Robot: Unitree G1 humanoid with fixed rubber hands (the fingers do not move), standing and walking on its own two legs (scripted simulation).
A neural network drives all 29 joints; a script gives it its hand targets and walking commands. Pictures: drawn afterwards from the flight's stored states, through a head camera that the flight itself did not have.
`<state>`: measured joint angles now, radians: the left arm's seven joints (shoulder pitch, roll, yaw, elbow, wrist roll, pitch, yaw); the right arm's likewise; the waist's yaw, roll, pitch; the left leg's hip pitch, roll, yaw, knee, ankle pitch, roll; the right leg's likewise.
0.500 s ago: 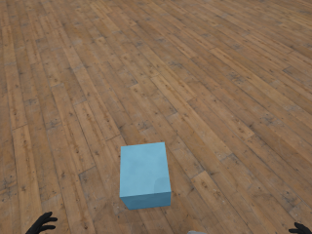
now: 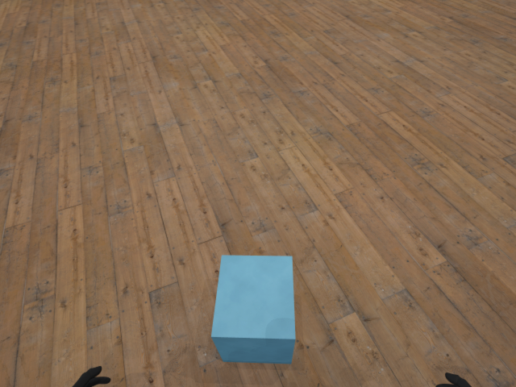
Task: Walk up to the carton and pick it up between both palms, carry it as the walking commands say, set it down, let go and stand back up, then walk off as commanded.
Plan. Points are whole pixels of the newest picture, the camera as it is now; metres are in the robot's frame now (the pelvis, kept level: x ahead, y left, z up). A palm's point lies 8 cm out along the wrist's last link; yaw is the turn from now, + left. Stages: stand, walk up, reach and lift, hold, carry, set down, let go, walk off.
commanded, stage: walk up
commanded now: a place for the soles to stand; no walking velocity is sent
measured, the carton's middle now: (256, 310) +0.48 +0.06 -0.63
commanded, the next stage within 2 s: reach and lift in 1.32 s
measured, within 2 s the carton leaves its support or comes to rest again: neither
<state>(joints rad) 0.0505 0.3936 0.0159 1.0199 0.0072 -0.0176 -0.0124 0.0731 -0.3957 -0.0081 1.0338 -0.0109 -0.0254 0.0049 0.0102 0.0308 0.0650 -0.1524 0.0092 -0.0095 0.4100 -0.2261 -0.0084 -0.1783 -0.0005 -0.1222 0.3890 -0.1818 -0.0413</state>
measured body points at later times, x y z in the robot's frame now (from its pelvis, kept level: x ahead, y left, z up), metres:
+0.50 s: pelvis +0.03 +0.02 +0.00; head +0.04 +0.01 +0.45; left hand +0.14 +0.35 -0.10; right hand +0.13 -0.29 -0.12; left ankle +0.00 +0.12 -0.74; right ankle +0.02 -0.09 -0.74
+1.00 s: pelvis +0.03 +0.03 +0.00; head +0.05 +0.03 +0.45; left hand +0.15 +0.36 -0.11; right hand +0.14 -0.28 -0.12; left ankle +0.00 +0.13 -0.74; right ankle +0.02 -0.09 -0.74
